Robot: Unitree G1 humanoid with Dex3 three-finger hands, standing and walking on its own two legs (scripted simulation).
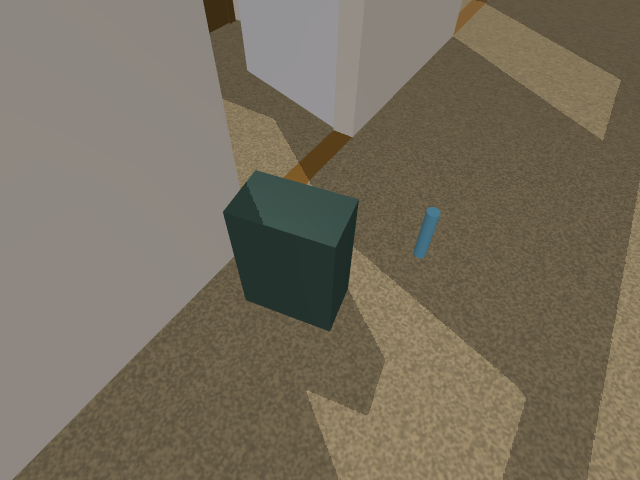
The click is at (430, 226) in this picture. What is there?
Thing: slim round
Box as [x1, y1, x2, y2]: [413, 207, 440, 257]
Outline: 435,207 429,207 426,211 413,253 417,257 424,256 440,213 439,210
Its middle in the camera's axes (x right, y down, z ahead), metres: +0.43 -0.02 +1.50
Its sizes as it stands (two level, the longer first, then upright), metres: 0.050 0.050 0.244
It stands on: the floor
